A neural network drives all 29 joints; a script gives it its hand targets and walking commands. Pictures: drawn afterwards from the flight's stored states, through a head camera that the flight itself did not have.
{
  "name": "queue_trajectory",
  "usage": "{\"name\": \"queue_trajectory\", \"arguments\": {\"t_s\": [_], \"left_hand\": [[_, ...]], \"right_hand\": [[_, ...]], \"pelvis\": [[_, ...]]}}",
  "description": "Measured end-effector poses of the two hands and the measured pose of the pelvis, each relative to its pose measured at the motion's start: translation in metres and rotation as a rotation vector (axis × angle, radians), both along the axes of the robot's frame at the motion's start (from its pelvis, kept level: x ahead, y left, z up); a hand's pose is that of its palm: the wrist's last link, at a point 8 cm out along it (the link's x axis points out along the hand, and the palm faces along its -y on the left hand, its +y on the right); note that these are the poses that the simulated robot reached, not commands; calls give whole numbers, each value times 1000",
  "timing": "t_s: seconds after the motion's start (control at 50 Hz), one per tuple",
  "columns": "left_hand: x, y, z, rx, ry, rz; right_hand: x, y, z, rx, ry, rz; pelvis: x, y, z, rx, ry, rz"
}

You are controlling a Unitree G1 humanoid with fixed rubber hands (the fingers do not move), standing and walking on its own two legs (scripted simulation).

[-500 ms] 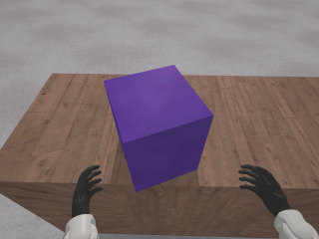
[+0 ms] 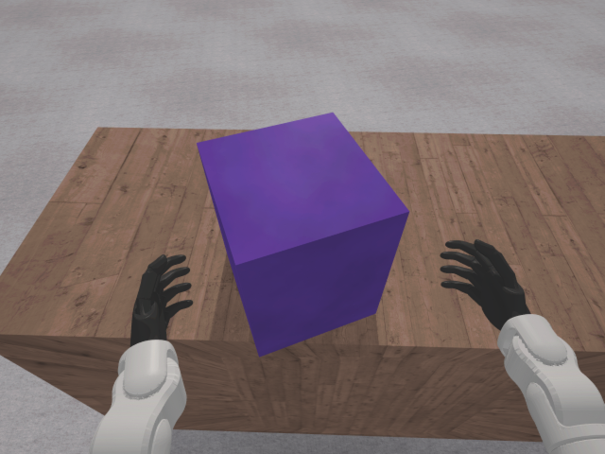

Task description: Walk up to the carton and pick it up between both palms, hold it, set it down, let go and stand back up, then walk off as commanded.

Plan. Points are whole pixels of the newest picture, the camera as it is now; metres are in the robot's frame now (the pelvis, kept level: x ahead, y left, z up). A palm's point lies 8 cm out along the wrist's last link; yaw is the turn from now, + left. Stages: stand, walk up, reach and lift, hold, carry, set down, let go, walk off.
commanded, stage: reach and lift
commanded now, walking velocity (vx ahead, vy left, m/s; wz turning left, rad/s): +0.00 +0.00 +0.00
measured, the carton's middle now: (295, 237) +0.41 +0.04 +0.04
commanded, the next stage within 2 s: none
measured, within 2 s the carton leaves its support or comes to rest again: neither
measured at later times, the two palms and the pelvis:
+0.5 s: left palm (144, 273) +0.29 +0.20 +0.13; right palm (474, 223) +0.38 -0.19 +0.12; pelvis -0.02 +0.00 +0.00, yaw +0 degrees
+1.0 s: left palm (136, 224) +0.33 +0.20 +0.17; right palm (452, 166) +0.43 -0.16 +0.17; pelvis -0.01 +0.00 +0.00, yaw +0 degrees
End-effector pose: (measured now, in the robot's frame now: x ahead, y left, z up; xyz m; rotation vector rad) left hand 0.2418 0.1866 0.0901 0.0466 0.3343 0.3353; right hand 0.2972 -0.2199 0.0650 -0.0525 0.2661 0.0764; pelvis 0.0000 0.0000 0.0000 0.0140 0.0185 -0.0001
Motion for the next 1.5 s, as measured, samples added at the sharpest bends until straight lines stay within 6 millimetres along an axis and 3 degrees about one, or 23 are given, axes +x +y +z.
{"name": "queue_trajectory", "arguments": {"t_s": [0.2,0.42,0.72,0.94,1.28,1.4,1.5], "left_hand": [[23,-1,21,-12,-1,-3],[44,9,42,-17,4,34],[65,12,58,-26,-4,40],[79,18,77,-33,-31,56],[115,18,98,-19,-13,47],[118,22,99,-22,-25,59],[121,25,89,-26,-2,66]], "right_hand": [[29,16,25,1,2,31],[71,29,52,-2,-9,47],[99,45,72,-18,-1,84],[124,60,101,-8,-22,91],[158,72,131,6,-15,94],[165,76,134,7,-1,93],[166,72,125,8,35,70]], "pelvis": [[-16,1,-1,-2,-22,-1],[-16,1,-1,-2,-22,-1],[-15,1,-1,-2,-20,-1],[-14,1,0,-2,-19,-1],[-4,1,0,-1,-5,0],[-2,1,0,-2,-1,0],[-2,1,0,-2,-1,0]]}}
